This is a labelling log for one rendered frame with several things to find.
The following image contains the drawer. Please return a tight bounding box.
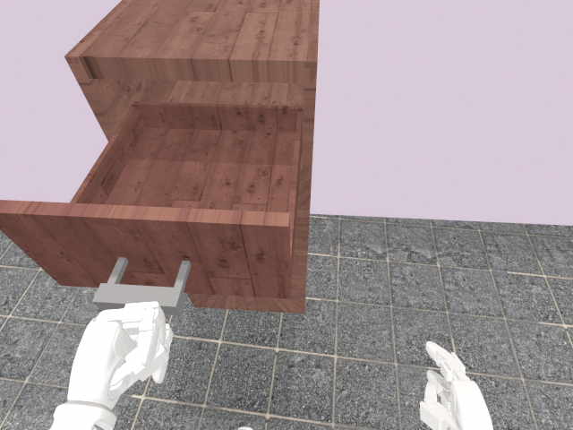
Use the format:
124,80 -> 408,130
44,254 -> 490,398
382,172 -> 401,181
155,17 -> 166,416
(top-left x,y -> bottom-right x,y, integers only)
0,101 -> 303,299

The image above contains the robot right hand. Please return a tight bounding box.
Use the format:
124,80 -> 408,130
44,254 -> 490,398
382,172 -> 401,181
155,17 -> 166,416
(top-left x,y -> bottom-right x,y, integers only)
420,341 -> 493,430

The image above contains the robot left hand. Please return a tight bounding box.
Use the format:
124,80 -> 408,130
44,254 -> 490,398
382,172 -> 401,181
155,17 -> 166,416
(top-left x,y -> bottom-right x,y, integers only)
67,301 -> 174,409

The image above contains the cabinet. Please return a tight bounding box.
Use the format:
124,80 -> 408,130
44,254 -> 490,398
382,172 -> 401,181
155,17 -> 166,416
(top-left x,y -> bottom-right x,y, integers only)
64,0 -> 320,314

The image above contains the handle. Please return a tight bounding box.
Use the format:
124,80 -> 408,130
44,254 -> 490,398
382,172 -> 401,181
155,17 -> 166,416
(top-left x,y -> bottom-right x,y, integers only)
92,257 -> 191,315

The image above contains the robot left forearm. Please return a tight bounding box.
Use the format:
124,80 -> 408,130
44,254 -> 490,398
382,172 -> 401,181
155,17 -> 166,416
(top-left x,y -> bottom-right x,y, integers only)
49,400 -> 117,430

